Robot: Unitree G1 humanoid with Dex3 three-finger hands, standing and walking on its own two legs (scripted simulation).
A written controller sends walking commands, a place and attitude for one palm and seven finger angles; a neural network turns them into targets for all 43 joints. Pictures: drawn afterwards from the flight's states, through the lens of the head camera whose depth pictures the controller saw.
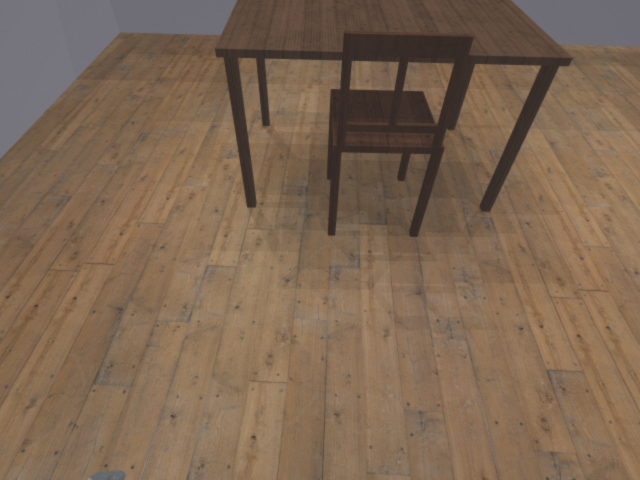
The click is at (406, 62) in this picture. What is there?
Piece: chair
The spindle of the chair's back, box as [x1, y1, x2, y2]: [389, 57, 408, 125]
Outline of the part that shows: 408,57 400,57 389,119 389,124 395,125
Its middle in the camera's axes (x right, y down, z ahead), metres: +0.25 -0.47 +1.23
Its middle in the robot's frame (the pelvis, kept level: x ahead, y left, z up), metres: +1.24 -0.18 -0.11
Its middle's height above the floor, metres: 0.67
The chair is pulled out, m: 0.00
